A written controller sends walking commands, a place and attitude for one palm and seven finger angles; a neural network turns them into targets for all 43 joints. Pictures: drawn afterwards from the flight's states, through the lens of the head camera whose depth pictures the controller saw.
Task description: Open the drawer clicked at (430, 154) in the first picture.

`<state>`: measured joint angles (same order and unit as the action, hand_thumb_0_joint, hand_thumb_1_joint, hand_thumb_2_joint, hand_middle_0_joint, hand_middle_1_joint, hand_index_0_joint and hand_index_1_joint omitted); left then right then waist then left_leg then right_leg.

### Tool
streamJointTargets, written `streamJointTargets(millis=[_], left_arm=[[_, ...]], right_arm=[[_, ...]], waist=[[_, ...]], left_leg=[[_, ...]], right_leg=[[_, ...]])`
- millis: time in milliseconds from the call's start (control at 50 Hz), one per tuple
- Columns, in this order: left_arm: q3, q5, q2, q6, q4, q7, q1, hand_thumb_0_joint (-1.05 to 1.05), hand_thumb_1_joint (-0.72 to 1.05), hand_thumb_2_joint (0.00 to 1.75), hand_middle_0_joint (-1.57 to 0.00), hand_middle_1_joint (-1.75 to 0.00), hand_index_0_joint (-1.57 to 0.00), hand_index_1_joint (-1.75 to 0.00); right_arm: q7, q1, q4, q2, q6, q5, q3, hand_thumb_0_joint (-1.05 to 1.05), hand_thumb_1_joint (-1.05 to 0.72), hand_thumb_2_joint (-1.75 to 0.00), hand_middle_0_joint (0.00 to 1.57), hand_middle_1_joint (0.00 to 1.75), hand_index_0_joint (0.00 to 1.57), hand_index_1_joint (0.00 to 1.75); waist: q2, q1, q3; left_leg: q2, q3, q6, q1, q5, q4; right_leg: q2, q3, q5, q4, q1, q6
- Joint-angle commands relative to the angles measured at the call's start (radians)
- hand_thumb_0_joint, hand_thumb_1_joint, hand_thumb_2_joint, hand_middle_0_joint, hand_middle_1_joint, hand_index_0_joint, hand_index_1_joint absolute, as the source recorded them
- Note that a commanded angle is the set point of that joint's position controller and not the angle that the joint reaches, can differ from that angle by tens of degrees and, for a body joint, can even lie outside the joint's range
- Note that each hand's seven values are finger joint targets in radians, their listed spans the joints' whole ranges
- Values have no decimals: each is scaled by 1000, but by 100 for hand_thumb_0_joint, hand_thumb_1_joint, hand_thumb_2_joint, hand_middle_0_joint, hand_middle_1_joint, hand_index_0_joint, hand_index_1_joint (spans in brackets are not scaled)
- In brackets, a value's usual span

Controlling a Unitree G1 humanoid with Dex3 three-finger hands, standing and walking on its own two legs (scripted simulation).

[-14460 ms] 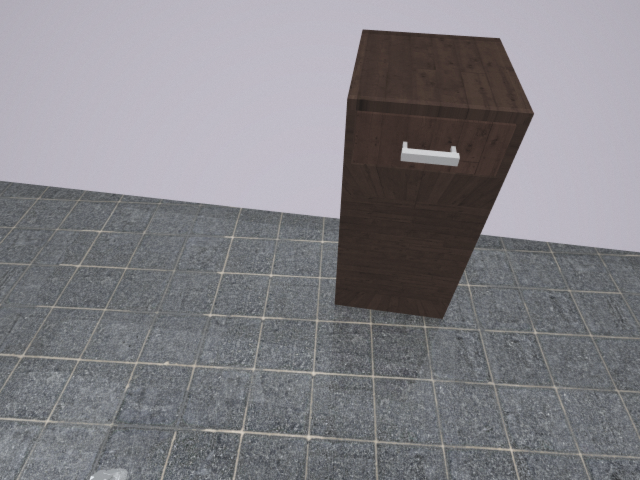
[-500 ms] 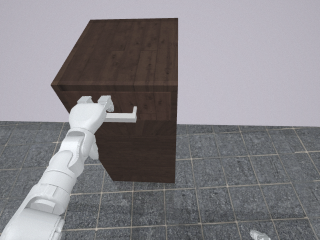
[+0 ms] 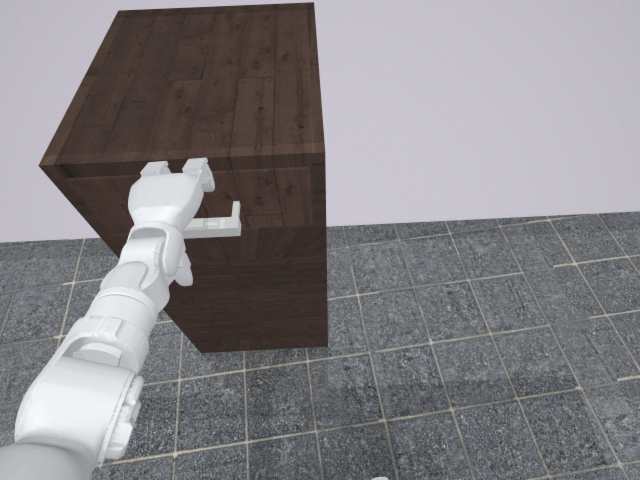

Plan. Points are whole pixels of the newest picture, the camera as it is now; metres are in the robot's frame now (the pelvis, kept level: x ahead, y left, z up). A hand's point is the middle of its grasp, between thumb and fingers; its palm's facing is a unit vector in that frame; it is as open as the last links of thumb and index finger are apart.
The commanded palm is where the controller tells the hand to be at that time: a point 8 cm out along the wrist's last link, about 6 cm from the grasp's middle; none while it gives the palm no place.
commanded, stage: move the hooked fingers above the handle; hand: left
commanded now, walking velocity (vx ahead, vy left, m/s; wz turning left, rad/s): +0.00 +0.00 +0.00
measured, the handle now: (199, 218) +0.51 +0.18 -0.02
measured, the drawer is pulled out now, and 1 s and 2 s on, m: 0.00 0.00 0.00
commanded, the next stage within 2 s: lower the fingers behind the handle in 0.58 s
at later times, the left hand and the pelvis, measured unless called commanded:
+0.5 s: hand (171, 226) +0.45 +0.20 +0.03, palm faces -0.05 -0.03 -1.00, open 13.8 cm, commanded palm +0.43 +0.20 +0.09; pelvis +0.01 +0.01 +0.00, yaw +1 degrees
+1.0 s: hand (186, 237) +0.45 +0.18 +0.01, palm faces -0.08 -0.04 -1.00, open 13.8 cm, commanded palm +0.43 +0.19 +0.07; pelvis +0.01 +0.00 +0.00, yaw +0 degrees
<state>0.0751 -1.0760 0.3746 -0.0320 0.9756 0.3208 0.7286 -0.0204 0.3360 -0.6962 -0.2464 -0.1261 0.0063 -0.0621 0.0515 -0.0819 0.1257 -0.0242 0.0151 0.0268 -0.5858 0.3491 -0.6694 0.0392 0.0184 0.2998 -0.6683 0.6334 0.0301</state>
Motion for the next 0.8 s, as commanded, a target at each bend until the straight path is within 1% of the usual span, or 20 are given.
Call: streamJointTargets(millis=[0, 40, 120, 160, 180, 220, 260, 320, 340, 360, 400, 480, 500, 560, 600, 640, 660, 700, 740, 780], left_arm=[[-73, 1, 233, 11, -198, 57, 357, 0, -50, 30, -30, -120, -30, -120], [-78, 3, 240, 13, -209, 60, 358, 0, -50, 30, -30, -120, -30, -120], [-75, 5, 233, 10, -257, 64, 356, 0, -50, 30, -30, -120, -30, -120], [-11, 6, 159, 17, -243, 62, 377, 0, -50, 30, -30, -120, -30, -120], [-24, 5, 180, 17, -252, 65, 395, 0, -50, 30, -30, -120, -30, -120], [-10, 12, 164, 15, -272, 63, 430, 0, -50, 30, -30, -120, -30, -120], [-29, 4, 198, 12, -267, 64, 444, 0, -50, 30, -30, -120, -30, -120], [-21, 6, 179, 26, -211, 60, 419, 0, -50, 30, -30, -120, -30, -120], [-18, 4, 186, 30, -210, 59, 435, 0, -50, 30, -30, -120, -30, -120], [-37, 4, 203, 33, -204, 57, 411, 0, -50, 30, -30, -120, -30, -120], [-15, 3, 179, 42, -181, 46, 401, 0, -50, 30, -30, -120, -30, -120], [1, 3, 160, 31, -204, 30, 418, 0, -50, 30, -30, -120, -30, -120], [27, 8, 132, 25, -223, 26, 434, 0, -50, 30, -30, -120, -30, -120], [-5, 5, 160, 9, -237, 32, 436, 0, -50, 30, -30, -120, -30, -120], [-1, 1, 153, 5, -259, 46, 452, 0, -50, 30, -30, -120, -30, -120], [-57, -4, 210, 8, -258, 59, 427, 0, -50, 30, -30, -120, -30, -120], [-39, -5, 184, 14, -261, 64, 409, 0, -50, 30, -30, -120, -30, -120], [-22, -6, 154, 41, -187, 69, 370, 0, -50, 30, -30, -120, -30, -120], [-10, -4, 149, 51, -191, 70, 393, 0, -50, 30, -30, -120, -30, -120], [-17, -11, 157, 65, -168, 69, 362, 0, -50, 30, -30, -120, -30, -120]], right_arm=[[0, 42, 97, -137, 27, 4, -47, 0, -90, -90, 20, 30, 20, 30], [-1, 42, 94, -141, 25, 3, -49, 0, -90, -90, 20, 30, 20, 30], [-2, 28, 98, -139, 23, 1, -50, 0, -90, -90, 20, 30, 20, 30], [0, 27, 90, -135, 26, -3, -51, 0, -90, -90, 20, 30, 20, 30], [-1, 27, 85, -139, 27, -3, -51, 0, -90, -90, 20, 30, 20, 30], [-3, 25, 88, -136, 29, -1, -51, 0, -90, -90, 20, 30, 20, 30], [-6, 25, 83, -136, 28, -1, -48, 0, -90, -90, 20, 30, 20, 30], [-6, 15, 84, -133, 27, -2, -41, 0, -90, -90, 20, 30, 20, 30], [-7, 18, 82, -135, 27, -2, -40, 0, -90, -90, 20, 30, 20, 30], [-7, 16, 89, -135, 27, -1, -39, 0, -90, -90, 20, 30, 20, 30], [-8, 11, 95, -133, 26, -4, -36, 0, -90, -90, 20, 30, 20, 30], [-8, 16, 103, -132, 26, -1, -39, 0, -90, -90, 20, 30, 20, 30], [-7, 18, 107, -130, 27, -1, -39, 0, -90, -90, 20, 30, 20, 30], [-7, 30, 103, -130, 26, 4, -43, 0, -90, -90, 20, 30, 20, 30], [-3, 31, 100, -128, 24, 8, -44, 0, -90, -90, 20, 30, 20, 30], [-1, 34, 96, -130, 19, 10, -45, 0, -90, -90, 20, 30, 20, 30], [2, 28, 100, -127, 17, 11, -44, 0, -90, -90, 20, 30, 20, 30], [7, 27, 91, -128, 13, 7, -42, 0, -90, -90, 20, 30, 20, 30], [8, 28, 90, -132, 12, 6, -43, 0, -90, -90, 20, 30, 20, 30], [5, 26, 90, -133, 7, 6, -41, 0, -90, -90, 20, 30, 20, 30]], waist=[[-36, 36, 406], [-55, 29, 393], [-41, 31, 401], [-31, 10, 335], [-35, 7, 343], [-46, 0, 363], [-18, 6, 370], [-41, 4, 327], [-41, 1, 326], [-45, 18, 346], [-60, 11, 326], [-36, 7, 357], [-20, 0, 361], [-31, 6, 388], [-8, 7, 400], [-12, 23, 424], [-6, 26, 426], [-58, 15, 354], [-48, 11, 362], [-77, 17, 368]], left_leg=[[-12, 13, 13, 152, -403, 42], [-10, 11, 15, 156, -407, 43], [-6, 5, 13, 190, -426, 52], [-1, -1, 11, 203, -391, 59], [1, -4, 11, 216, -378, 60], [-2, -8, 13, 233, -393, 57], [-4, -9, 10, 236, -393, 58], [-8, -5, 10, 208, -376, 60], [-8, -6, 10, 204, -371, 60], [-11, -2, 11, 197, -369, 59], [-11, -1, 11, 185, -364, 58], [-7, -6, 8, 219, -398, 44], [-8, -7, 7, 228, -410, 40], [-6, -13, 6, 233, -442, 27], [-5, -13, 3, 240, -469, 22], [-4, -14, 0, 235, -510, 17], [-5, -12, -1, 238, -520, 16], [-4, -6, 2, 187, -464, 24], [-7, -2, 5, 178, -446, 27], [-9, 3, 7, 162, -428, 31]], right_leg=[[-5, -8, -381, 44, -295, 14], [-4, -8, -384, 49, -293, 12], [-3, -11, -376, 55, -296, 15], [-1, -21, -322, 69, -238, 14], [0, -21, -303, 72, -232, 14], [-1, -19, -314, 76, -241, 14], [-2, -19, -314, 68, -242, 16], [-2, -21, -310, 75, -236, 16], [-4, -21, -311, 71, -233, 15], [-4, -18, -316, 68, -252, 15], [-4, -22, -320, 68, -247, 15], [-3, -22, -328, 59, -230, 15], [-4, -22, -334, 58, -223, 15], [-2, -23, -355, 45, -229, 15], [-2, -23, -372, 39, -225, 16], [-2, -22, -400, 28, -250, 17], [-1, -25, -406, 27, -250, 17], [2, -30, -385, 38, -235, 16], [0, -24, -387, 39, -244, 15], [-1, -21, -389, 39, -263, 15]])
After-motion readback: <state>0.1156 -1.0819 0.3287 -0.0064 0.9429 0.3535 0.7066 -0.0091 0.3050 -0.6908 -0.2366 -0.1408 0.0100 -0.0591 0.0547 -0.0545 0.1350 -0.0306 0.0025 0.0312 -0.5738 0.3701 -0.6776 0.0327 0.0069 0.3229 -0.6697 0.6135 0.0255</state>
